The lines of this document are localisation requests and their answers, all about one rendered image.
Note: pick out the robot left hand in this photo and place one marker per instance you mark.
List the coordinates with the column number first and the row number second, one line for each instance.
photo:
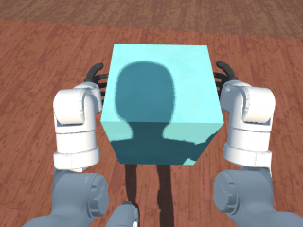
column 90, row 77

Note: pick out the robot left thigh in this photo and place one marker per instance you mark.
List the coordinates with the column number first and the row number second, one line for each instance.
column 125, row 215

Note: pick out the right robot forearm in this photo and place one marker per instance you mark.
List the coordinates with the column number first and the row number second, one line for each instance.
column 251, row 110

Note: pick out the left robot upper arm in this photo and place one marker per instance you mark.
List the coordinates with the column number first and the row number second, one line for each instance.
column 78, row 199

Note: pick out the robot right hand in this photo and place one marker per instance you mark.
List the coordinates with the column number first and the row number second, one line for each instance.
column 230, row 75

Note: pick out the right robot upper arm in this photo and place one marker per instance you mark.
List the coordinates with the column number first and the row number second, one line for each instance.
column 247, row 198

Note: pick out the left robot forearm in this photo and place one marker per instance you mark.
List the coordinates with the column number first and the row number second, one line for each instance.
column 75, row 126

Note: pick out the robot left shin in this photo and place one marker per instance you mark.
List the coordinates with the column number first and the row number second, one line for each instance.
column 126, row 203

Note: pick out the carton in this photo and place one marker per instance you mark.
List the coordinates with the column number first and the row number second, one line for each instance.
column 161, row 105

